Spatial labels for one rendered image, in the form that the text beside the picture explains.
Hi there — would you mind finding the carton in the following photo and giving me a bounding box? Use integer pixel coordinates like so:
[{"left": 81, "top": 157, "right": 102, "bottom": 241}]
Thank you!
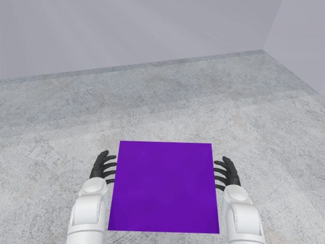
[{"left": 108, "top": 141, "right": 220, "bottom": 234}]

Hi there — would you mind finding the left robot hand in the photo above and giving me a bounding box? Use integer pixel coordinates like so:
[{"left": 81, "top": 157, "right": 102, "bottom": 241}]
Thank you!
[{"left": 89, "top": 150, "right": 117, "bottom": 184}]

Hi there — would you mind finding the right robot forearm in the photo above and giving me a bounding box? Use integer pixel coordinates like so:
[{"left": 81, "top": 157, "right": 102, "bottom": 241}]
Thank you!
[{"left": 221, "top": 185, "right": 266, "bottom": 244}]

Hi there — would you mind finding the right robot hand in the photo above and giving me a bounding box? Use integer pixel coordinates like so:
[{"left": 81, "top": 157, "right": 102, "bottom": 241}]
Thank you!
[{"left": 214, "top": 156, "right": 241, "bottom": 191}]

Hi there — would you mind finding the left robot forearm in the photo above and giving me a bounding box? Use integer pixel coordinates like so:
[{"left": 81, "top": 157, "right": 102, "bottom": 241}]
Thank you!
[{"left": 66, "top": 177, "right": 109, "bottom": 244}]

